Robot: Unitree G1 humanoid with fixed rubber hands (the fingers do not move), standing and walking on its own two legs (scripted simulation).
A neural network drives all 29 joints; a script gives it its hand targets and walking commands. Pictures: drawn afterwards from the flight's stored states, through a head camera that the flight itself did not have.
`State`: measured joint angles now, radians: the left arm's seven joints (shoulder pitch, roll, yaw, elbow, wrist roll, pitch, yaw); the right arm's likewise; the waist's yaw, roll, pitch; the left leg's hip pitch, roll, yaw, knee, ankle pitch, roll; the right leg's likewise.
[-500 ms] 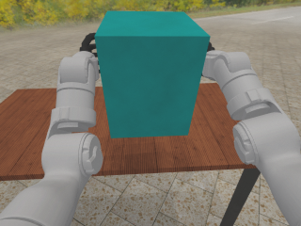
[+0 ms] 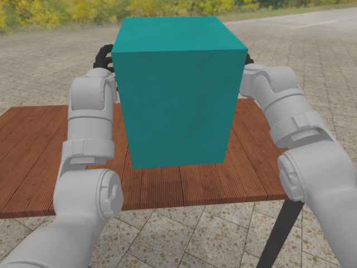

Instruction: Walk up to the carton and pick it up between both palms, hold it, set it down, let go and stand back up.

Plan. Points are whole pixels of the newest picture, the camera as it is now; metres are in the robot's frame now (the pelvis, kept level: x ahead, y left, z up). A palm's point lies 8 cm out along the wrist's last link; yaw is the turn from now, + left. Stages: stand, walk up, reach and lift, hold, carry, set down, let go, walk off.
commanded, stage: hold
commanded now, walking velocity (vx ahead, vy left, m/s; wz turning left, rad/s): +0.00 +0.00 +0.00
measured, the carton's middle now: (175, 91) +0.38 +0.01 +0.28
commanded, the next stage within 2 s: set down in 1.48 s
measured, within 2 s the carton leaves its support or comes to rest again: neither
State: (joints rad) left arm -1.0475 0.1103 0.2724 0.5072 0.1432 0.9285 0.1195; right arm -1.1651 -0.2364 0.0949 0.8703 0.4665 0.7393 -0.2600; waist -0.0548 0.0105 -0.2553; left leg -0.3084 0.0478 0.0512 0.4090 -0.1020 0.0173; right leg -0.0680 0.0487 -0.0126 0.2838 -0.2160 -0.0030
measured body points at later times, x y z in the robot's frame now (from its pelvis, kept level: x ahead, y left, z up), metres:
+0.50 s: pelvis +0.00 +0.00 +0.00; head -0.10 +0.01 +0.44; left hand +0.38 +0.16 +0.33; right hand +0.39 -0.13 +0.32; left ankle +0.07 +0.10 -0.74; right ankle -0.04 -0.12 -0.74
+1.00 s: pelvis +0.00 +0.00 +0.00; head -0.10 +0.02 +0.44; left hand +0.38 +0.16 +0.32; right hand +0.38 -0.14 +0.31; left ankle +0.07 +0.10 -0.74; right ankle -0.04 -0.12 -0.74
